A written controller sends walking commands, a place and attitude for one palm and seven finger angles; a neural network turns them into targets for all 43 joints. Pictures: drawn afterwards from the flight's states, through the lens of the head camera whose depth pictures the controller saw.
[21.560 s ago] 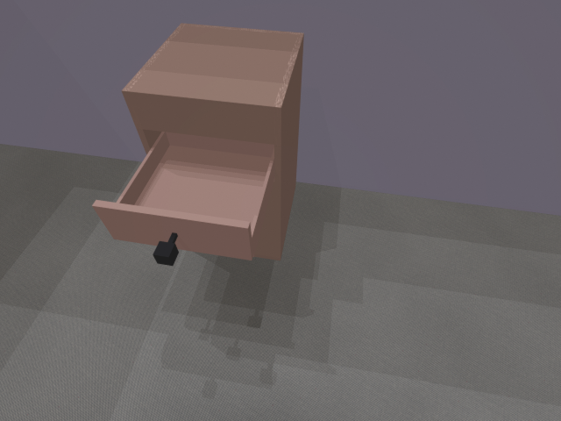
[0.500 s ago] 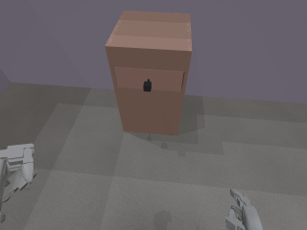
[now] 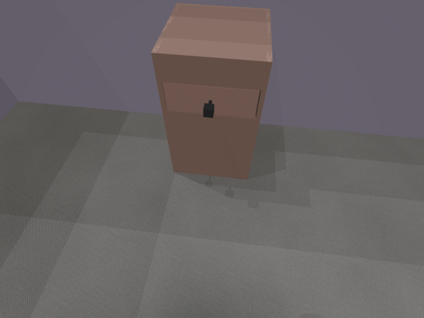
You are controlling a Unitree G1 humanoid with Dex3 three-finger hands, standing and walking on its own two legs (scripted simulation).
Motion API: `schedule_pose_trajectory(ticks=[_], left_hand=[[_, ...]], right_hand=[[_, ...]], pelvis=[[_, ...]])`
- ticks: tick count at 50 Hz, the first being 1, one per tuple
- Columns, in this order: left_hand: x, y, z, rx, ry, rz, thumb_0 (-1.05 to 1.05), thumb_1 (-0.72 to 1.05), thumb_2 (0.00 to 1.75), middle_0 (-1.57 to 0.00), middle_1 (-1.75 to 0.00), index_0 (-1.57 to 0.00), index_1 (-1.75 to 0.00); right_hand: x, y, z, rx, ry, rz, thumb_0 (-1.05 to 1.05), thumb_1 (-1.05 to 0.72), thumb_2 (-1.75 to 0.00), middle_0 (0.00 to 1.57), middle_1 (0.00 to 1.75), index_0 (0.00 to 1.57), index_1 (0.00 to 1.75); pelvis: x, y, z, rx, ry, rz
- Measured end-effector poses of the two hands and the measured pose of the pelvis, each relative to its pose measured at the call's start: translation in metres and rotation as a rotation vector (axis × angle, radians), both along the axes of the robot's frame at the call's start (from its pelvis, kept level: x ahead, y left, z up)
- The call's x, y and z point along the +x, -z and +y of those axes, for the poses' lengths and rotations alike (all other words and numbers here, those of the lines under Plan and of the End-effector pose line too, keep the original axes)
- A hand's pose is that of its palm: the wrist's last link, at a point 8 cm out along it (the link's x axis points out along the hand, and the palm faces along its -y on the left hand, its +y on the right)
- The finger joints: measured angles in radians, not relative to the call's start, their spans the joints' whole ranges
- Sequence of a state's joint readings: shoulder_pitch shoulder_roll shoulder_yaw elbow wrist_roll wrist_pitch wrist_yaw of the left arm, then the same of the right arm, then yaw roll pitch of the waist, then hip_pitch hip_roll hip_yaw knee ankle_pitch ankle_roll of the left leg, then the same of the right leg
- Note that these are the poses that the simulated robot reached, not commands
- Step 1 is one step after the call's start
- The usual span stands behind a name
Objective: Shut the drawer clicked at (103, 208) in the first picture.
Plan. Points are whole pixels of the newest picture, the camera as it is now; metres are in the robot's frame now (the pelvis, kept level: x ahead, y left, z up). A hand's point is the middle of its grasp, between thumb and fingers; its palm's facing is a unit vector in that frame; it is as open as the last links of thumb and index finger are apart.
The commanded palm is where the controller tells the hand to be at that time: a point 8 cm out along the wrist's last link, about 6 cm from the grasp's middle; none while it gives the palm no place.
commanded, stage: let the arm hang, fingers relaxed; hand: left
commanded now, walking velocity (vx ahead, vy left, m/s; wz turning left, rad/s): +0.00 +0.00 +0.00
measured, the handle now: (209, 107) +0.89 +0.07 -0.22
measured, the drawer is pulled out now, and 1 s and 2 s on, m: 0.00 0.00 0.00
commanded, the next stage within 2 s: look to check the result in 0.58 s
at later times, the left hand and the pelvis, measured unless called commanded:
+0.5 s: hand out of the picture +0.01 +0.17 -0.17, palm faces +0.02 -0.98 -0.20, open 7.3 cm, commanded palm none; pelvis +0.01 +0.00 +0.00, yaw -1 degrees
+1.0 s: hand out of the picture +0.00 +0.14 -0.17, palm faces +0.03 -0.98 -0.18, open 7.4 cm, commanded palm none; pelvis +0.01 -0.02 +0.00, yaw -1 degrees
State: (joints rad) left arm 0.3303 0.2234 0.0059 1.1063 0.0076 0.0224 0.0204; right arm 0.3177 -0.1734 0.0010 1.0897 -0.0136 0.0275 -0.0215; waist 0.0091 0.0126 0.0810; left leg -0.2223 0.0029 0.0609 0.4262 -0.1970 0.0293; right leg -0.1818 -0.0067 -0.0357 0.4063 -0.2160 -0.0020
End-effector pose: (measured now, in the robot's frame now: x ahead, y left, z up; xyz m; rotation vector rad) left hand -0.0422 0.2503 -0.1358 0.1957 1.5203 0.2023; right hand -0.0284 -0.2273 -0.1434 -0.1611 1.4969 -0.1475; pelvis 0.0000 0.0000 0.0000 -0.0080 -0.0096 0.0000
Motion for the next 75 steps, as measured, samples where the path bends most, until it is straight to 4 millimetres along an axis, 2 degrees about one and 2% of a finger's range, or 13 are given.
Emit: schedule_pose_trajectory(ticks=[3, 6, 11, 17, 27, 52, 75], left_hand=[[-0.005, -0.001, -0.003, -0.002, -0.002, 0.017, 0.0, 0.91, 0.89, -0.57, -0.72, -0.56, -0.71], [-0.001, -0.001, -0.009, -0.011, 0.0, 0.005, 0.0, 0.91, 0.89, -0.45, -0.59, -0.44, -0.58], [0.018, 0.004, -0.023, -0.038, 0.011, -0.052, 0.0, 0.91, 0.89, -0.31, -0.42, -0.3, -0.42], [0.042, 0.007, -0.036, -0.061, 0.028, -0.116, 0.0, 0.92, 0.89, -0.23, -0.34, -0.23, -0.33], [0.05, 0.005, -0.035, -0.05, 0.021, -0.134, 0.0, 0.92, 0.89, -0.2, -0.3, -0.2, -0.3], [0.035, 0.006, -0.063, -0.072, -0.007, -0.086, 0.0, 0.91, 0.89, -0.2, -0.3, -0.2, -0.3], [0.045, 0.004, -0.07, -0.056, -0.002, -0.105, 0.0, 0.91, 0.89, -0.2, -0.3, -0.2, -0.3]], right_hand=[[-0.006, 0.003, 0.008, 0.019, 0.017, 0.008, 0.0, -0.91, -0.9, 0.2, 0.3, 0.2, 0.3], [-0.007, 0.006, 0.015, 0.036, 0.029, -0.001, 0.0, -0.91, -0.9, 0.2, 0.3, 0.2, 0.3], [0.001, 0.009, 0.023, 0.055, 0.042, -0.037, 0.0, -0.91, -0.9, 0.2, 0.3, 0.2, 0.3], [0.009, 0.01, 0.024, 0.057, 0.05, -0.067, 0.0, -0.92, -0.9, 0.2, 0.3, 0.2, 0.3], [0.007, 0.009, 0.017, 0.045, 0.06, -0.061, 0.0, -0.91, -0.9, 0.2, 0.3, 0.2, 0.3], [0.011, 0.01, 0.005, 0.055, 0.057, -0.043, 0.0, -0.91, -0.9, 0.2, 0.3, 0.2, 0.3], [0.011, 0.011, -0.008, 0.053, 0.063, -0.035, 0.0, -0.91, -0.9, 0.2, 0.3, 0.2, 0.3]], pelvis=[[0.0, 0.0, 0.001, 0.003, 0.004, -0.003], [0.0, 0.0, 0.002, 0.005, 0.008, -0.006], [0.0, 0.0, 0.002, 0.008, 0.014, -0.011], [0.001, 0.0, 0.001, 0.011, 0.018, -0.013], [0.006, -0.001, -0.004, 0.013, 0.018, -0.015], [0.011, -0.001, -0.021, 0.014, 0.014, -0.016], [0.015, -0.001, -0.032, 0.015, 0.015, -0.016]])
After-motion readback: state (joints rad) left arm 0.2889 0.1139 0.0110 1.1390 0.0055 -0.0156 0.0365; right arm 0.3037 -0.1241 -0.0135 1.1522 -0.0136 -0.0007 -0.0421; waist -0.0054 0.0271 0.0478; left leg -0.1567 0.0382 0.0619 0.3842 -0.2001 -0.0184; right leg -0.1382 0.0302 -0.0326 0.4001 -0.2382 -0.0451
